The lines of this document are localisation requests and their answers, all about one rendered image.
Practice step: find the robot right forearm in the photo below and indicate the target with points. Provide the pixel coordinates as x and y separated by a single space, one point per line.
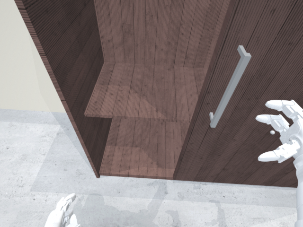
298 163

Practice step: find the wardrobe door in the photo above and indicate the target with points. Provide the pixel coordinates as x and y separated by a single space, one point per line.
272 32

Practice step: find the handle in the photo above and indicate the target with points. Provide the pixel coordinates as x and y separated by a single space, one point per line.
242 64

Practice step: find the left robot hand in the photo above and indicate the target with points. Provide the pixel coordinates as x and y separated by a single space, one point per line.
59 216

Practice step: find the right robot hand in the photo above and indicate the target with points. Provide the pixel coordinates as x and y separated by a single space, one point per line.
289 149

